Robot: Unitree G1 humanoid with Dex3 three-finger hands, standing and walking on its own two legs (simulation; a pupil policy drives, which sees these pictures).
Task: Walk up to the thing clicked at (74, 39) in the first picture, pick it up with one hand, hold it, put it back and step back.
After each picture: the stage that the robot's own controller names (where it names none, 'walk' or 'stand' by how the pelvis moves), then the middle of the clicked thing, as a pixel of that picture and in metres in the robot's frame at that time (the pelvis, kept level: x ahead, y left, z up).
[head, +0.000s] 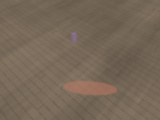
stand; (74, 37) +1.55 +0.09 -0.72
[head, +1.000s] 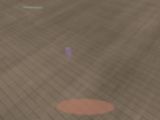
walk; (68, 52) +1.41 +0.27 -0.71
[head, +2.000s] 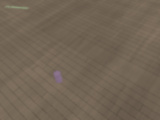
walk; (58, 77) +0.90 +0.31 -0.72
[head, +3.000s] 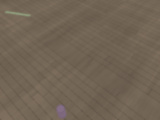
walk; (61, 111) +0.54 +0.21 -0.71
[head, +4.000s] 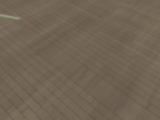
stand; out of the picture +0.38 +0.18 -0.70
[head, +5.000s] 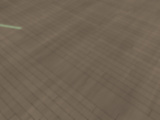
stand; out of the picture +0.37 +0.18 -0.73
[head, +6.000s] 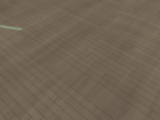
stand; out of the picture +0.37 +0.19 -0.73
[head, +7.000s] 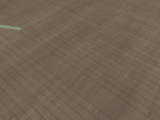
stand; out of the picture +0.35 +0.20 -0.73
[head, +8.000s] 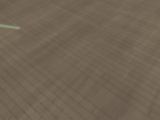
stand; out of the picture +0.35 +0.19 -0.73
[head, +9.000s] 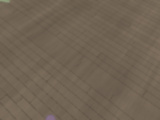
go down; out of the picture +0.37 +0.19 -0.69
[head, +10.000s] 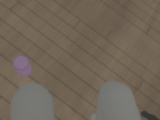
go down; (22, 66) +0.44 +0.24 -0.30
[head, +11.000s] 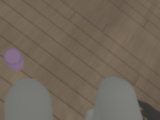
close in; (14, 60) +0.43 +0.25 -0.28
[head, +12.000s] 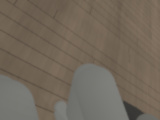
close; out of the picture +0.41 +0.28 -0.22
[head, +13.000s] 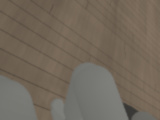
close; out of the picture +0.40 +0.28 -0.22
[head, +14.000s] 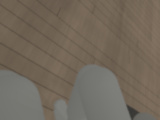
lift; out of the picture +0.36 +0.26 -0.22
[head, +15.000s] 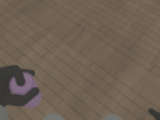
lift; (27, 91) +0.32 +0.19 -0.01
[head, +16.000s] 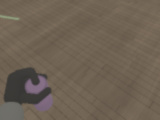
hold; (40, 94) +0.32 +0.15 +0.02
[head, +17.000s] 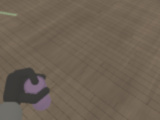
hold; (38, 94) +0.32 +0.16 -0.01
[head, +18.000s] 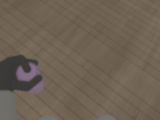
crouch; (31, 79) +0.37 +0.17 -0.08
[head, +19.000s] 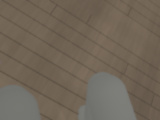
lower; out of the picture +0.44 +0.26 -0.15
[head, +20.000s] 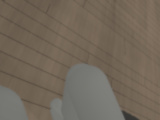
lower; out of the picture +0.40 +0.28 -0.23
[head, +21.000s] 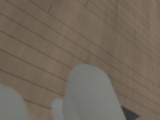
lower; out of the picture +0.40 +0.28 -0.23
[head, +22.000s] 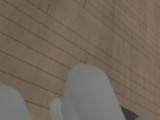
lower; out of the picture +0.40 +0.28 -0.23
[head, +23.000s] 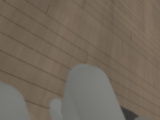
lower; out of the picture +0.40 +0.28 -0.23
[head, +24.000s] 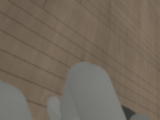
open; out of the picture +0.39 +0.27 -0.22
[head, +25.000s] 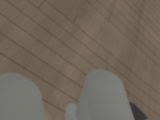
stand; out of the picture +0.38 +0.26 -0.24
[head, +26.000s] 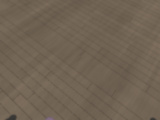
stand; out of the picture +0.35 +0.18 -0.61
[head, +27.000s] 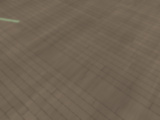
stand; out of the picture +0.36 +0.18 -0.66
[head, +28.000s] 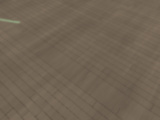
stand; out of the picture +0.35 +0.17 -0.67
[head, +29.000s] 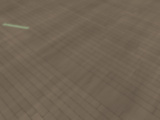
stand; out of the picture +0.38 +0.17 -0.72
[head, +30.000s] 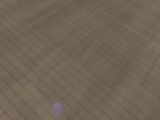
walk; (57, 108) +0.44 +0.12 -0.71
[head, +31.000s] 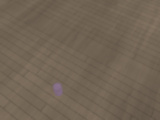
walk; (58, 89) +0.60 +0.19 -0.69
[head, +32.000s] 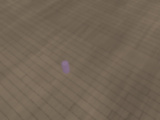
walk; (65, 67) +0.92 +0.20 -0.70
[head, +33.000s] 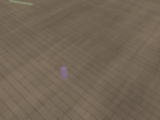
stand; (63, 72) +0.99 +0.17 -0.72
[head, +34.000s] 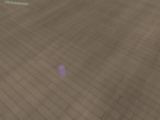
stand; (61, 71) +0.99 +0.20 -0.73
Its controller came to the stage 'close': yes
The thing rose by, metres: 0.70
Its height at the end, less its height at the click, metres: +0.00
